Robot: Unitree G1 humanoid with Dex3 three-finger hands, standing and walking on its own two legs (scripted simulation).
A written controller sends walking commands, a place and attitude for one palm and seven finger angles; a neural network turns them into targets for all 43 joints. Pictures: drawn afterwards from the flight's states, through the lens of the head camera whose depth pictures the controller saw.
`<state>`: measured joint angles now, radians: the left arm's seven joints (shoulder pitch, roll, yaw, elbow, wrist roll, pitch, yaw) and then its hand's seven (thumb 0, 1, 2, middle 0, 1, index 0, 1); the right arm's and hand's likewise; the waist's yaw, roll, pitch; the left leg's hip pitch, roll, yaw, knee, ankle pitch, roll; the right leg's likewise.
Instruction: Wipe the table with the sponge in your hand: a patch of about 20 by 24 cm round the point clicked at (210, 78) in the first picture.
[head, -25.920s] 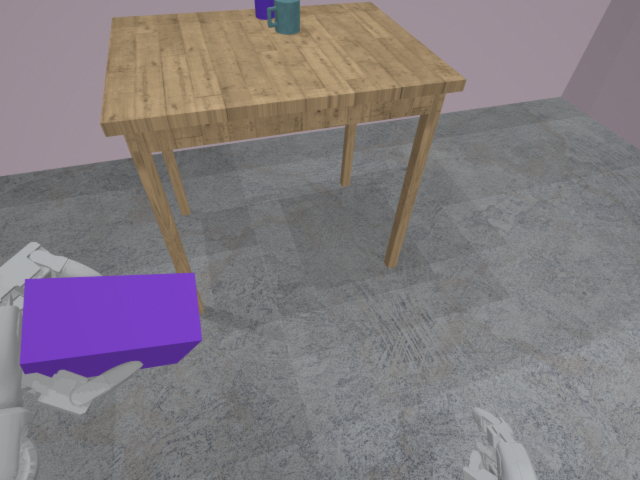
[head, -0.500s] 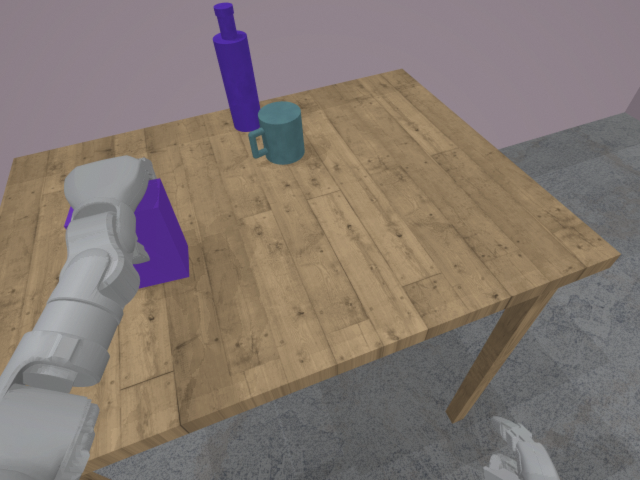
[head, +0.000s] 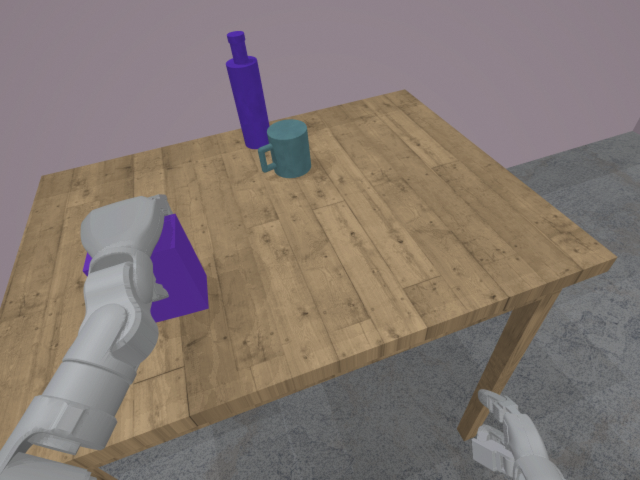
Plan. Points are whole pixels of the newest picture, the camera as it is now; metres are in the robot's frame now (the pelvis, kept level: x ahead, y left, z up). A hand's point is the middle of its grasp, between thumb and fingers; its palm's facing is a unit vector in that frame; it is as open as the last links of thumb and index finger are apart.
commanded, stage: wipe back along the middle lane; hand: left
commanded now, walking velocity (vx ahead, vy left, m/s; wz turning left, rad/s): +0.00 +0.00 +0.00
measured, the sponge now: (159, 283) +0.34 +0.27 +0.07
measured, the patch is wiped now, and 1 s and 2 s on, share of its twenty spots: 0.75 0.75 0.85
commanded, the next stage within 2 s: slide across to the third lane in 1.02 s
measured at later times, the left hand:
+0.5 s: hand (154, 273) +0.31 +0.25 +0.13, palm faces +0.09 -0.05 -1.00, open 10.4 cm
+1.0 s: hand (156, 304) +0.26 +0.22 +0.13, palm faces +0.18 -0.14 -0.97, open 10.4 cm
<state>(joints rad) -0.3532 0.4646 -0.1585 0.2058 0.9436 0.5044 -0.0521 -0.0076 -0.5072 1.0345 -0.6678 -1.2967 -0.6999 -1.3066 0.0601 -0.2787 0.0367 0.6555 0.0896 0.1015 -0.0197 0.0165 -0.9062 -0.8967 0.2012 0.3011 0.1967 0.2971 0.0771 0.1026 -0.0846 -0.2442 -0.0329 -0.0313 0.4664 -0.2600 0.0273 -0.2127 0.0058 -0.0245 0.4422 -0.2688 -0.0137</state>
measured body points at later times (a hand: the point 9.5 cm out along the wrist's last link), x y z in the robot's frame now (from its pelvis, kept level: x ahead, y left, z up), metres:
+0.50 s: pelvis +0.00 -0.01 +0.00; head -0.02 -0.06 +0.44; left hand +0.30 +0.24 +0.18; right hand +0.22 -0.23 -0.10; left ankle -0.01 +0.10 -0.74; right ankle -0.03 -0.11 -0.74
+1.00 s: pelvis -0.01 -0.01 +0.00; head -0.04 -0.06 +0.44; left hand +0.25 +0.22 +0.19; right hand +0.26 -0.21 -0.07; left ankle -0.01 +0.10 -0.74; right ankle -0.03 -0.11 -0.74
